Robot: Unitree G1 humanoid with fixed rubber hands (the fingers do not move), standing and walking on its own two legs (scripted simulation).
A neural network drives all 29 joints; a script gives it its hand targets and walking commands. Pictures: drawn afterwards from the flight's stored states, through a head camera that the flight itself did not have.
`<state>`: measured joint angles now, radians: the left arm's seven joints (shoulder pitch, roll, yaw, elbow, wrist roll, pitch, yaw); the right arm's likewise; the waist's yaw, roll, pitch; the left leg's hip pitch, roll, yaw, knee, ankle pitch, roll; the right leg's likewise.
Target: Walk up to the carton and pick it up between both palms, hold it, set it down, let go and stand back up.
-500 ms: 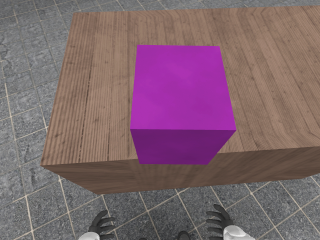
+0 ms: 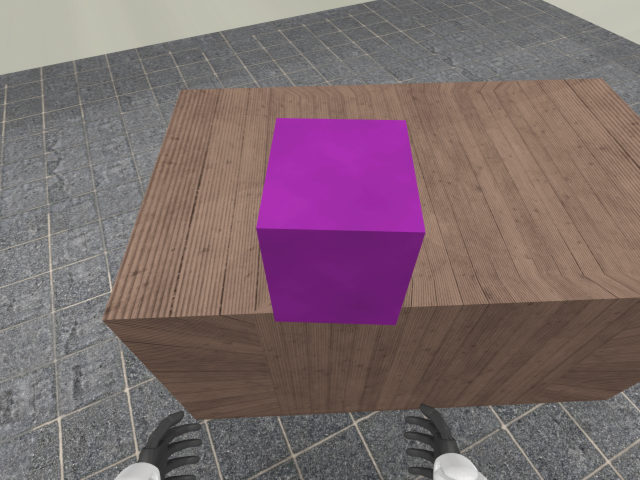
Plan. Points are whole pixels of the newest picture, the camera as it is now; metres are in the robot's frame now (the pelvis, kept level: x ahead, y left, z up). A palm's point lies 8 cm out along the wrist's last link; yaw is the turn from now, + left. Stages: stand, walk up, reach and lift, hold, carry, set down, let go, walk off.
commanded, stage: reach and lift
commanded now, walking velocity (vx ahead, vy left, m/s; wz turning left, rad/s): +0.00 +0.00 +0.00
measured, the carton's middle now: (337, 224) +0.50 -0.02 -0.01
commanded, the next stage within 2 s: none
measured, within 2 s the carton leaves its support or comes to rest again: neither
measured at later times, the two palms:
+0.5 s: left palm (169, 431) +0.20 +0.21 -0.08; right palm (460, 443) +0.18 -0.17 -0.09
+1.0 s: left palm (170, 398) +0.24 +0.21 -0.07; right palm (462, 407) +0.22 -0.18 -0.07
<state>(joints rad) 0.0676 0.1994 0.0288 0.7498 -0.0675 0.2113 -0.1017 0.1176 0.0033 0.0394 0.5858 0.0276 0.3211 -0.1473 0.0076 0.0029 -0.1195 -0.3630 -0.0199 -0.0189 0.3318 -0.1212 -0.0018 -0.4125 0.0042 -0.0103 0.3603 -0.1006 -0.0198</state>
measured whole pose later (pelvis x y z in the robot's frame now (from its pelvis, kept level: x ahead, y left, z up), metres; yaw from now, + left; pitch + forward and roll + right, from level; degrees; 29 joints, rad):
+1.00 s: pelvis +0.03 +0.02 -0.01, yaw +1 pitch +8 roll +0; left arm 0.08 0.14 -0.02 0.65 -0.07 -0.30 0.01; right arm 0.13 -0.08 0.00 0.62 0.10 -0.27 -0.07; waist -0.02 -0.01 -0.07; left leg -0.39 -0.01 0.00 0.52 -0.26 0.02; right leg -0.41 0.00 -0.02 0.49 -0.22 0.00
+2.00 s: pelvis +0.02 +0.03 +0.00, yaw -1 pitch +9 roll -1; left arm -0.33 0.19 -0.05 0.84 -0.19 -0.25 0.05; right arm -0.29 -0.16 0.00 0.84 0.19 -0.26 -0.10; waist 0.02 -0.01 -0.11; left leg -0.37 -0.02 0.02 0.43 -0.22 0.03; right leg -0.39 0.00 0.03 0.39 -0.15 0.02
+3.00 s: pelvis +0.02 +0.01 +0.00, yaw +2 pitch +17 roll +0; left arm -0.94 0.32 0.05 1.06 -0.22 0.14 0.00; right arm -0.84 -0.18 -0.12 0.90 0.15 0.21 -0.16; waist -0.03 -0.01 -0.22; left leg -0.48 -0.02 -0.03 0.27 -0.09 0.01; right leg -0.49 0.00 -0.01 0.25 -0.06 0.00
